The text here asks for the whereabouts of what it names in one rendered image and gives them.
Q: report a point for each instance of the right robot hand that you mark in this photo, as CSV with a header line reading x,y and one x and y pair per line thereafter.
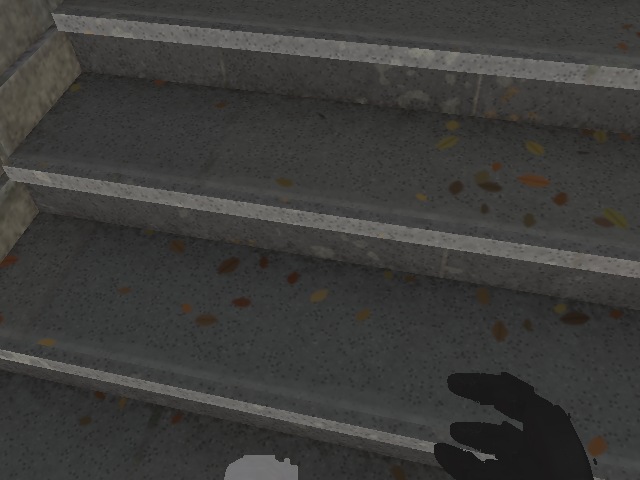
x,y
548,448

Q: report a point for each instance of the left robot thigh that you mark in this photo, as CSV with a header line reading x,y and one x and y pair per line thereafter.
x,y
262,467

